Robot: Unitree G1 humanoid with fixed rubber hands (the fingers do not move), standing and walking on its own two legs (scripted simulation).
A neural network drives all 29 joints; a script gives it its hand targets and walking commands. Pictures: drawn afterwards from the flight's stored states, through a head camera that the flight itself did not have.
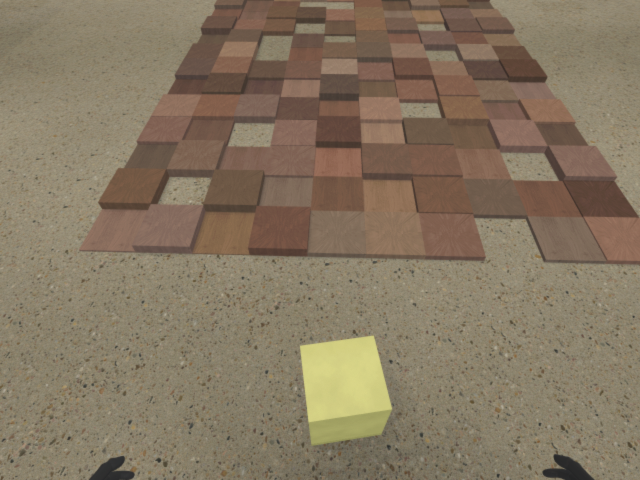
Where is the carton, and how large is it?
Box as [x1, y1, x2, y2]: [300, 336, 391, 445]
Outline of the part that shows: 373,336 300,346 311,445 381,433 391,410 391,406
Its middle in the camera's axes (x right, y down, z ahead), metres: +0.06 +0.44 +1.10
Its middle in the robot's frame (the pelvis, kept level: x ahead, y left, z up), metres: +0.43 -0.02 -0.66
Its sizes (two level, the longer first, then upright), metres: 0.210 0.200 0.250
